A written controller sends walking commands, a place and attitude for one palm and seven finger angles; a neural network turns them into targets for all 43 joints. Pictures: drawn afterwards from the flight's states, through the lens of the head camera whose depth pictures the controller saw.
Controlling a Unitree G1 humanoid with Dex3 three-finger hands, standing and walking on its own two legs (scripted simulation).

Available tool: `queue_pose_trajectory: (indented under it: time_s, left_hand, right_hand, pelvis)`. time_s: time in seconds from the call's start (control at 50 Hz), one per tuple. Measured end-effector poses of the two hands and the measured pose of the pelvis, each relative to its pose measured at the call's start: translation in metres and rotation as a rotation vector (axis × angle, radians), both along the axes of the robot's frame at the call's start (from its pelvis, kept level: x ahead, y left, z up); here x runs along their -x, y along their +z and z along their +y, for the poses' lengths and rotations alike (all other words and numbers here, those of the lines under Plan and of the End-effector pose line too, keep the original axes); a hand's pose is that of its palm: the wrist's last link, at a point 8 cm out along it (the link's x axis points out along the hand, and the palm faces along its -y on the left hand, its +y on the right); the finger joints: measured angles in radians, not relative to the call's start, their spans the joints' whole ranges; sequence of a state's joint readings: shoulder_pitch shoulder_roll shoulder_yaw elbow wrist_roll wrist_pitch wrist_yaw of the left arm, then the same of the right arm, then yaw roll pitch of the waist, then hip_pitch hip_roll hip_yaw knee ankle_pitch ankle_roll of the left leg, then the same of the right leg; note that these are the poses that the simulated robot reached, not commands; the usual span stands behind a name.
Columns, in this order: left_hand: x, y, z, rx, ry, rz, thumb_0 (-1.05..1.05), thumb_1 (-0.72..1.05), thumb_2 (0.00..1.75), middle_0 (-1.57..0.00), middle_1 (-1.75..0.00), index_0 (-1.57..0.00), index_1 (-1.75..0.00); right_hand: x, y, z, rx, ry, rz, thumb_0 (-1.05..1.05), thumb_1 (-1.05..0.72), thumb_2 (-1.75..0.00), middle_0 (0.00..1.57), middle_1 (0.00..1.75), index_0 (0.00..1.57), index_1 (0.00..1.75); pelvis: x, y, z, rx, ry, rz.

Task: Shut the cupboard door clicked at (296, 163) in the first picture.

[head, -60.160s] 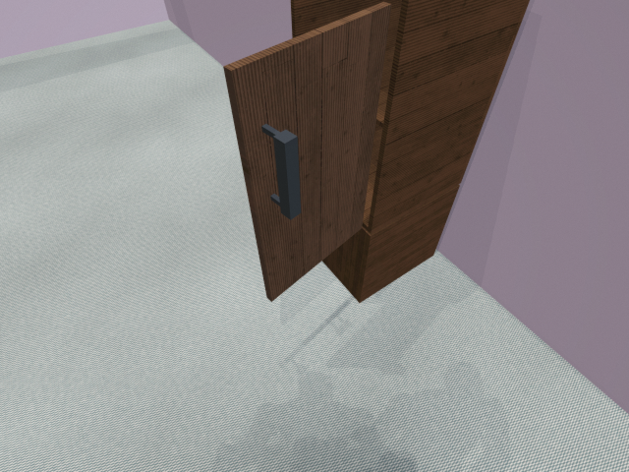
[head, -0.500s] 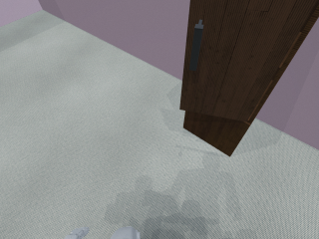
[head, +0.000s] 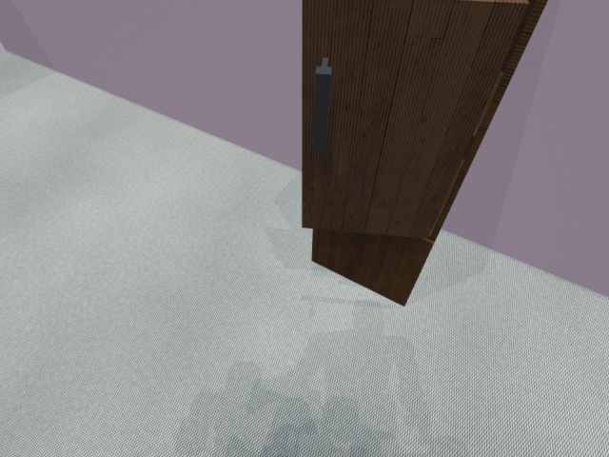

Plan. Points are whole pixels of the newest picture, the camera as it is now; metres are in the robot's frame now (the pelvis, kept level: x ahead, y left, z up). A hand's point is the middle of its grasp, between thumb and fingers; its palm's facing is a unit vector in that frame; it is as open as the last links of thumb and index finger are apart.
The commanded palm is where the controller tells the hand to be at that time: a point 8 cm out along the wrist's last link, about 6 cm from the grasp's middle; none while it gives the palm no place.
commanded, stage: take the last steps up to it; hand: left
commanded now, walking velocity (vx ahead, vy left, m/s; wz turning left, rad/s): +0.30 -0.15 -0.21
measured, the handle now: (322, 106) +0.70 +0.00 +0.07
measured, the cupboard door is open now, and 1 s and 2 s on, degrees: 25 25 25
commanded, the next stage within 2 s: come to a stop and stand still in 0.56 s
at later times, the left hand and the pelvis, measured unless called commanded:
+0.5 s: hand (201, 414) +0.21 +0.18 -0.16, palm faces -0.10 -0.99 -0.14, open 7.4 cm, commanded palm none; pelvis +0.13 -0.01 +0.02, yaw -6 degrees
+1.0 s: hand (278, 329) +0.34 +0.07 -0.15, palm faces -0.07 -0.97 -0.23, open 7.2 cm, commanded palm none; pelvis +0.22 -0.10 +0.01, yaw -5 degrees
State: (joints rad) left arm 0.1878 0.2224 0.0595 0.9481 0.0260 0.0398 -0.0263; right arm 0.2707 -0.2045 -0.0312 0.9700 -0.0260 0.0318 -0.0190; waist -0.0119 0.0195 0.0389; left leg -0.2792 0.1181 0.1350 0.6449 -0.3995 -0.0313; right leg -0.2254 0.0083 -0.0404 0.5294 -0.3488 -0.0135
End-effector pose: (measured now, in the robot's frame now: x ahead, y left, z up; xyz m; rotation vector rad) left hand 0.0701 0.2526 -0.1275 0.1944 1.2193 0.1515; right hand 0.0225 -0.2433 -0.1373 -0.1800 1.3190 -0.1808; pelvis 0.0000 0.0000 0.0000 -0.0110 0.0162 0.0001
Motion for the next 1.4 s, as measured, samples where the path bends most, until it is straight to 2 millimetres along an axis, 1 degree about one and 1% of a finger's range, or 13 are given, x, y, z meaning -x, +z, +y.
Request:
queue_pose_trajectory:
  time_s: [0.1, 0.22, 0.32, 0.44, 0.54, 0.66, 0.76, 0.9, 1.02, 1.12, 1.18, 1.24, 1.4]
  left_hand:
    - [0.007, 0.004, -0.014, 0.009, 0.015, 0.030, 0.00, 0.91, 0.90, -0.20, -0.30, -0.20, -0.30]
    - [0.012, -0.009, -0.020, 0.058, 0.009, 0.144, 0.00, 0.91, 0.90, -0.20, -0.30, -0.20, -0.30]
    - [-0.010, -0.034, -0.014, 0.099, -0.002, 0.208, 0.00, 0.91, 0.90, -0.20, -0.30, -0.20, -0.30]
    - [-0.090, -0.021, -0.015, 0.098, -0.077, 0.142, 0.01, 0.91, 0.90, -0.20, -0.30, -0.20, -0.30]
    - [-0.165, -0.003, -0.032, 0.083, -0.122, 0.036, 0.00, 0.91, 0.90, -0.20, -0.30, -0.19, -0.30]
    - [-0.243, 0.004, -0.075, 0.058, -0.205, -0.021, 0.00, 0.91, 0.90, -0.20, -0.30, -0.19, -0.30]
    - [-0.290, -0.004, -0.120, 0.020, -0.225, -0.090, 0.00, 0.91, 0.90, -0.20, -0.30, -0.19, -0.30]
    - [-0.281, 0.007, -0.154, 0.023, -0.168, -0.047, 0.00, 0.91, 0.90, -0.20, -0.30, -0.20, -0.30]
    - [-0.265, 0.013, -0.131, -0.008, -0.091, -0.054, -0.02, 0.93, 0.90, -0.21, -0.30, -0.20, -0.30]
    - [-0.241, 0.004, -0.099, -0.021, -0.052, -0.026, -0.01, 0.92, 0.90, -0.21, -0.30, -0.20, -0.30]
    - [-0.226, -0.010, -0.078, -0.012, -0.025, 0.002, 0.00, 0.91, 0.90, -0.20, -0.30, -0.20, -0.30]
    - [-0.207, -0.015, -0.064, -0.008, 0.001, 0.052, 0.00, 0.91, 0.90, -0.20, -0.30, -0.20, -0.30]
    - [-0.158, -0.008, -0.062, -0.001, 0.013, 0.158, 0.00, 0.91, 0.90, -0.20, -0.30, -0.19, -0.30]
  right_hand:
    - [-0.012, 0.006, -0.016, 0.014, -0.019, 0.026, 0.01, -0.91, -0.90, 0.20, 0.30, 0.20, 0.30]
    - [-0.064, 0.025, -0.020, 0.054, -0.014, -0.064, 0.01, -0.91, -0.90, 0.20, 0.30, 0.20, 0.29]
    - [-0.102, 0.025, -0.014, 0.109, -0.003, -0.137, 0.01, -0.91, -0.90, 0.20, 0.30, 0.20, 0.29]
    - [-0.088, 0.036, -0.006, 0.103, -0.065, -0.054, 0.00, -0.91, -0.90, 0.20, 0.30, 0.20, 0.30]
    - [-0.066, 0.038, -0.004, 0.054, -0.134, 0.070, 0.01, -0.90, -0.90, 0.20, 0.30, 0.20, 0.30]
    - [-0.053, 0.026, -0.018, -0.017, -0.229, 0.192, 0.01, -0.90, -0.90, 0.21, 0.30, 0.20, 0.30]
    - [-0.068, -0.003, -0.052, -0.066, -0.261, 0.266, 0.01, -0.90, -0.90, 0.21, 0.30, 0.20, 0.30]
    - [-0.157, -0.006, -0.095, -0.041, -0.192, 0.140, 0.01, -0.91, -0.90, 0.20, 0.30, 0.20, 0.29]
    - [-0.242, 0.007, -0.111, -0.007, -0.090, -0.045, 0.01, -0.91, -0.90, 0.20, 0.30, 0.19, 0.29]
    - [-0.286, 0.025, -0.102, 0.027, -0.024, -0.174, 0.00, -0.91, -0.90, 0.20, 0.30, 0.19, 0.29]
    - [-0.294, 0.027, -0.090, 0.055, 0.009, -0.223, 0.00, -0.91, -0.90, 0.20, 0.30, 0.19, 0.29]
    - [-0.286, 0.031, -0.074, 0.061, 0.036, -0.194, 0.00, -0.91, -0.90, 0.20, 0.30, 0.19, 0.29]
    - [-0.252, 0.019, -0.046, -0.003, 0.015, -0.108, 0.01, -0.90, -0.90, 0.20, 0.30, 0.20, 0.30]
  pelvis:
    - [-0.018, 0.007, -0.004, 0.013, -0.007, -0.005]
    - [-0.048, 0.010, -0.002, 0.015, -0.021, 0.002]
    - [-0.080, -0.005, 0.007, 0.025, -0.057, -0.006]
    - [-0.112, 0.011, 0.001, 0.026, -0.093, -0.014]
    - [-0.139, 0.021, -0.013, 0.032, -0.108, -0.006]
    - [-0.175, 0.016, -0.047, 0.015, -0.122, 0.000]
    - [-0.209, -0.005, -0.087, -0.014, -0.119, -0.003]
    - [-0.223, 0.008, -0.100, -0.029, -0.100, -0.018]
    - [-0.221, 0.012, -0.097, -0.026, -0.082, -0.012]
    - [-0.218, 0.009, -0.085, -0.019, -0.075, -0.011]
    - [-0.218, 0.000, -0.071, 0.008, -0.068, -0.009]
    - [-0.215, 0.003, -0.065, -0.004, -0.067, -0.023]
    - [-0.210, 0.010, -0.059, -0.016, -0.078, -0.025]
